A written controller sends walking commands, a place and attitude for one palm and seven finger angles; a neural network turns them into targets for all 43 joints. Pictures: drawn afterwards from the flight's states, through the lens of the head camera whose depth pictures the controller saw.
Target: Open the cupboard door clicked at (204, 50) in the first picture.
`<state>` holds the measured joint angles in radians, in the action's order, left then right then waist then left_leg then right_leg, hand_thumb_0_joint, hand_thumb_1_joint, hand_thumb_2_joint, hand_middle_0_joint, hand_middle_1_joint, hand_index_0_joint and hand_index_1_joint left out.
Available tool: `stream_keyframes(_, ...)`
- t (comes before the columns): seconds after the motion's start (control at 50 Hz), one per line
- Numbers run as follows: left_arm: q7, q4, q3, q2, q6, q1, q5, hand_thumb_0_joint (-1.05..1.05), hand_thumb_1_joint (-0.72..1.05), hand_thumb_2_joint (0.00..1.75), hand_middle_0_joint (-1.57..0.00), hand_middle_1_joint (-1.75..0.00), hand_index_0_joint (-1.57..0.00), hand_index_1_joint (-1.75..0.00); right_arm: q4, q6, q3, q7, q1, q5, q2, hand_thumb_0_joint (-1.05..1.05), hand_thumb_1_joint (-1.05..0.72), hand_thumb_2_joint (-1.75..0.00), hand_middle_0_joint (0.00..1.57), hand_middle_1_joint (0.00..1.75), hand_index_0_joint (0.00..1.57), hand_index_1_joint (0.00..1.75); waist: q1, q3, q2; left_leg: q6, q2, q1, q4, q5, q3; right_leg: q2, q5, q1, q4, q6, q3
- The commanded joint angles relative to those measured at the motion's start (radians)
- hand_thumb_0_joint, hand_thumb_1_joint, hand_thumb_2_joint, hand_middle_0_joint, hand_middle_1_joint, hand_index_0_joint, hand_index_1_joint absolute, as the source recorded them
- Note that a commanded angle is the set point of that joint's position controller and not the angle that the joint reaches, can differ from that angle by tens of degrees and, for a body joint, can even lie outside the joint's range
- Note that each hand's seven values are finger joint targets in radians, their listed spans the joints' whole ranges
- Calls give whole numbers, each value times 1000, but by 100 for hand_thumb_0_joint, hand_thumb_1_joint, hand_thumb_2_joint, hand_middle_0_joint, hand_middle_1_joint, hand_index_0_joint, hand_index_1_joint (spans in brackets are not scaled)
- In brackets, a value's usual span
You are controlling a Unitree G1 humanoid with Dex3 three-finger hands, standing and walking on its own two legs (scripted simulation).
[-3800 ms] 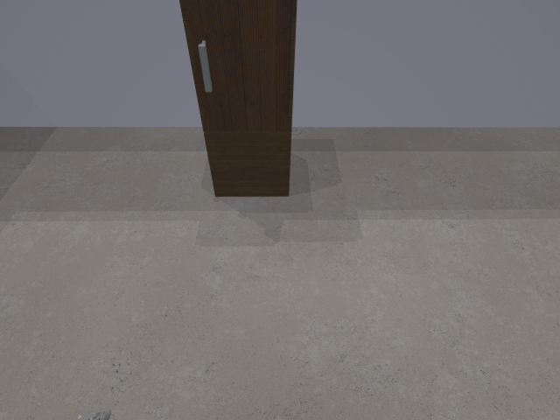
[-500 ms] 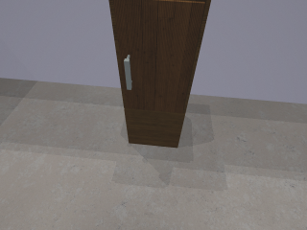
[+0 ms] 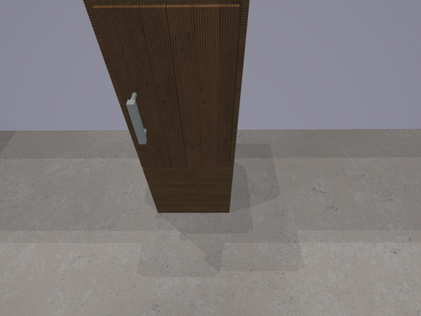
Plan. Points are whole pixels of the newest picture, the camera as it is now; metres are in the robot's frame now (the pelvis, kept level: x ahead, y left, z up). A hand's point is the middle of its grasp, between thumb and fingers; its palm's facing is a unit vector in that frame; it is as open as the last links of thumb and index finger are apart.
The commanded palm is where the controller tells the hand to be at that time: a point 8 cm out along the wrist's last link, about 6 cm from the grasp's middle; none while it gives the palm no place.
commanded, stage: take the last steps up to it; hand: left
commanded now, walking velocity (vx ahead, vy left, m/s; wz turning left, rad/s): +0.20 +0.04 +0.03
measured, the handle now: (138, 119) +0.67 +0.25 -0.06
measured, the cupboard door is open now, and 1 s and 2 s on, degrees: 0 0 0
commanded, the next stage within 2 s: come to a stop and stand still in 0.16 s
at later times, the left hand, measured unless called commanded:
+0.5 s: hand out of the picture +0.11 +0.22 -0.17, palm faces +0.06 -0.99 -0.15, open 7.4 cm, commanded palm none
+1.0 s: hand (153, 308) +0.17 +0.14 -0.15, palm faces +0.03 -0.97 -0.25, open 7.3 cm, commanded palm none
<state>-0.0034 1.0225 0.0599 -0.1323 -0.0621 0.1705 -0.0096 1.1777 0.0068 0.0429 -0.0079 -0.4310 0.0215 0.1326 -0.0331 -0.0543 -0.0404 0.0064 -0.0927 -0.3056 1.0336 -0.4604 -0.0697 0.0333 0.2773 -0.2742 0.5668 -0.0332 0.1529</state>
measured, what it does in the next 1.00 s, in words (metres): walks ahead: left foot, then right foot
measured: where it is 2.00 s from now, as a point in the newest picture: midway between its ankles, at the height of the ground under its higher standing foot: outside the picture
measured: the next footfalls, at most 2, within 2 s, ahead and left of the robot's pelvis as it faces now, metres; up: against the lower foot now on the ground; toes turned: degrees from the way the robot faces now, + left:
left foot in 0.26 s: +0.19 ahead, +0.13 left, +0.00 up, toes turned +9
right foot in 0.78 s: +0.18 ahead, -0.11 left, +0.00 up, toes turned -2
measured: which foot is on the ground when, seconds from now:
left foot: up 0.00-0.24, down 0.26-0.80, up 0.82-1.00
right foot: down 0.00-0.28, up 0.30-0.76, down 0.78-1.00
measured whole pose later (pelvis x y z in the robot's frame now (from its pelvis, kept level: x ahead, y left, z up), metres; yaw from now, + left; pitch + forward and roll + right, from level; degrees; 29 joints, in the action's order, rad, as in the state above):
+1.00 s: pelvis +0.11 -0.05 +0.01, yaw +0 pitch -1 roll +1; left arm -0.03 1.04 0.03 -0.14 0.01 0.20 -0.01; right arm 1.10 -0.04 0.04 -0.03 -0.26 0.01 0.17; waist -0.02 -0.02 -0.05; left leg -0.02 -0.06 -0.25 0.61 -0.36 -0.03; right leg -0.01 0.29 -0.20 0.50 -0.05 0.09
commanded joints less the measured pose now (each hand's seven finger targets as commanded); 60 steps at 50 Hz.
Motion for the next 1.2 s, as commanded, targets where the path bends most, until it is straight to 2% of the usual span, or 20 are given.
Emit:
stream_keyframes(0.0,-20,7,10,-97,-4,138,-17,0,90,90,-20,-30,-20,-30,-101,22,16,4,35,6,28,0,-90,-90,20,30,20,30,23,-33,139,-9,-51,-236,43,120,30,280,-181,79,-370,-131,-237)
stream_keyframes(0.14,-12,29,9,-161,0,166,-18,0,90,90,-20,-30,-20,-30,-160,25,7,23,146,-1,40,0,-90,-90,20,30,20,30,37,-27,179,-13,5,-89,-324,187,-41,241,-221,62,-331,-121,-155)
stream_keyframes(0.2,-11,34,12,-166,14,145,-15,0,90,90,-20,-30,-20,-30,-151,35,7,20,97,1,77,0,-90,-90,20,30,20,30,-6,-21,137,-9,30,109,-494,276,-69,202,-100,-6,-240,-80,-121)
stream_keyframes(0.22,-8,33,7,-146,20,155,-13,0,90,90,-20,-30,-20,-30,-132,42,12,16,34,4,116,0,-90,-90,20,30,20,30,-30,8,42,-4,19,227,-556,292,-39,155,-74,-50,-110,-56,-89)
stream_keyframes(0.26,-6,7,-11,-72,26,198,-5,0,90,90,-20,-30,-20,-30,-127,38,34,-5,-60,12,257,0,-90,-90,20,30,20,30,-41,81,-296,150,-314,330,-758,452,384,-17,340,-221,336,22,2)
stream_keyframes(0.28,-19,14,-17,-84,40,176,-8,0,90,90,-20,-30,-20,-30,-133,33,20,-21,-4,8,233,0,-90,-90,20,30,20,30,-26,59,-260,163,-323,226,-780,507,379,22,345,-196,427,21,-110)
stream_keyframes(0.32,-21,54,-25,-61,48,185,-3,0,90,90,-20,-30,-20,-30,-168,33,-10,-35,157,3,166,0,-90,-90,20,30,20,30,33,-3,-72,161,-271,104,-762,730,241,70,234,-120,398,41,-157)
stream_keyframes(0.38,-25,75,-26,-82,79,226,2,0,90,90,-20,-30,-20,-30,-158,27,-9,-48,211,-14,169,0,-90,-90,20,30,20,30,55,57,-59,146,-238,170,-722,983,110,63,157,-66,328,71,-145)
stream_keyframes(0.42,-28,47,-11,-104,103,209,-7,0,90,90,-20,-30,-20,-30,-158,12,10,-53,189,-15,187,0,-90,-90,20,30,20,30,38,72,-62,158,-250,184,-715,1005,104,44,142,-102,400,78,-147)
stream_keyframes(0.48,-29,9,7,-110,120,184,-13,0,90,90,-20,-30,-20,-30,-169,-1,25,-55,194,-10,188,0,-90,-90,20,30,20,30,37,82,-28,176,-259,174,-705,925,101,30,142,-157,496,79,-167)
stream_keyframes(0.54,-26,-22,12,-103,126,152,-12,0,90,90,-20,-30,-20,-30,-180,-5,34,-50,212,-5,191,0,-90,-90,20,30,20,30,32,89,-96,172,-236,183,-700,845,82,21,135,-175,480,85,-160)
stream_keyframes(0.68,-26,-53,-1,-94,99,114,-8,0,90,90,-20,-30,-20,-30,-177,-15,48,-27,204,3,196,0,-90,-90,20,30,20,30,26,80,-143,144,-210,127,-686,574,127,15,116,-9,84,54,-101)
stream_keyframes(0.72,-28,-31,-2,-110,85,172,-12,0,90,90,-20,-30,-20,-30,-177,-17,47,-20,199,-6,183,0,-90,-90,20,30,20,30,52,100,-62,81,-141,67,-609,428,83,15,-86,126,-147,56,-89)
stream_keyframes(0.76,-34,-44,3,-225,63,116,-19,0,90,90,-20,-30,-20,-30,-198,-23,23,-7,177,-18,68,0,-90,-90,20,30,20,30,16,51,259,-24,25,-61,-450,43,-28,276,-247,89,-293,-41,-365)
stream_keyframes(0.8,-35,-54,5,-227,59,70,-18,0,90,90,-20,-30,-20,-30,-202,-46,17,-11,224,-8,75,0,-90,-90,20,30,20,30,32,29,302,-17,30,-31,-319,-39,43,278,-222,-20,-319,-124,-378)
stream_keyframes(0.86,-33,-47,-10,-168,56,24,-9,0,90,90,-20,-30,-20,-30,-140,-37,13,-14,155,-10,79,0,-90,-90,20,30,20,30,8,30,214,-21,37,-17,-282,51,46,201,-332,42,-256,-118,-254)
stream_keyframes(0.94,-35,-18,-9,-153,53,62,-3,0,90,90,-20,-30,-20,-30,-113,-27,-2,-23,137,-11,67,0,-90,-90,20,30,20,30,23,25,173,-30,26,38,-461,113,38,183,-378,88,-222,-109,-243)
stream_keyframes(1.0,-33,10,-18,-125,53,80,9,0,90,90,-20,-30,-20,-30,-73,-9,-11,-31,101,-8,84,0,-90,-90,20,30,20,30,25,35,69,-10,-18,173,-628,408,82,113,-302,53,-195,-31,-212)
stream_keyframes(1.08,-34,37,-16,-128,56,91,10,0,90,90,-20,-30,-20,-30,-47,-5,-18,-36,109,-9,83,0,-90,-90,20,30,20,30,42,41,-22,-11,-33,135,-644,409,74,88,-276,140,-215,3,-195)
stream_keyframes(1.18,-30,61,-26,-122,58,104,7,0,90,90,-20,-30,-20,-30,-41,-13,-22,-35,103,-6,72,0,-90,-90,20,30,20,30,37,-42,40,-14,-15,127,-679,274,62,83,-65,76,-302,-4,-216)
